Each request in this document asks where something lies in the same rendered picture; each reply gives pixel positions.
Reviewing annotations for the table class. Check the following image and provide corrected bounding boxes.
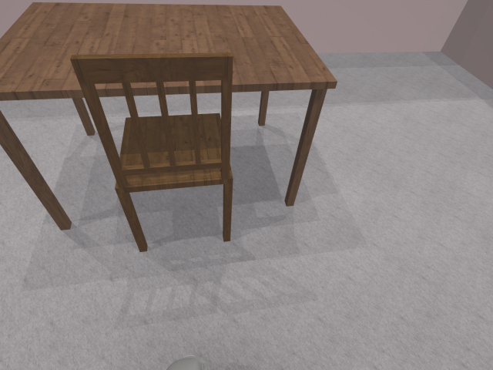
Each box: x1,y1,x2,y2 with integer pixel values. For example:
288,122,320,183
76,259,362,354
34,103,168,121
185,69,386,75
0,2,337,230

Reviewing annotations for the chair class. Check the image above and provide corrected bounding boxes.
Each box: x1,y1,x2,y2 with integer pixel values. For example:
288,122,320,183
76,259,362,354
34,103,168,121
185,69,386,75
70,52,233,252

